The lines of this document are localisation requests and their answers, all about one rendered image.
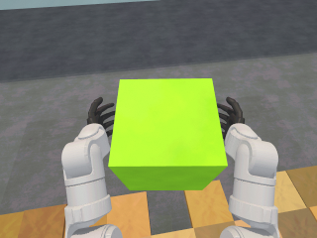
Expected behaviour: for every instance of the robot right forearm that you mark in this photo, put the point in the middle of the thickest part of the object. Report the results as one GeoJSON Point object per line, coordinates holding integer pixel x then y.
{"type": "Point", "coordinates": [255, 169]}

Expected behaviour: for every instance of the robot left forearm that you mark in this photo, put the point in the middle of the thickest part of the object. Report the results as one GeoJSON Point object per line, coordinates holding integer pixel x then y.
{"type": "Point", "coordinates": [83, 172]}

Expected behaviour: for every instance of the right robot upper arm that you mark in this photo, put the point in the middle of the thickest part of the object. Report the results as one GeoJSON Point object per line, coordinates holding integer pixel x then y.
{"type": "Point", "coordinates": [234, 231]}

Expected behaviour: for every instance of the robot right hand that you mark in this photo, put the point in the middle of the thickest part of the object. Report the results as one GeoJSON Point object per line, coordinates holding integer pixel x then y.
{"type": "Point", "coordinates": [235, 115]}

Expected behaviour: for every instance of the robot left hand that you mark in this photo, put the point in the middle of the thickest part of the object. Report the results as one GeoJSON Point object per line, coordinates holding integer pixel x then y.
{"type": "Point", "coordinates": [95, 112]}

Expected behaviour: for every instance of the carton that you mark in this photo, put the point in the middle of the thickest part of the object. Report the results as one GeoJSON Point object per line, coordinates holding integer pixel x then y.
{"type": "Point", "coordinates": [167, 134]}

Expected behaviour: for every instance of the left robot upper arm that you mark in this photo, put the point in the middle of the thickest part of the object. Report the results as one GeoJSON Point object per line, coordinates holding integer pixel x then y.
{"type": "Point", "coordinates": [99, 231]}

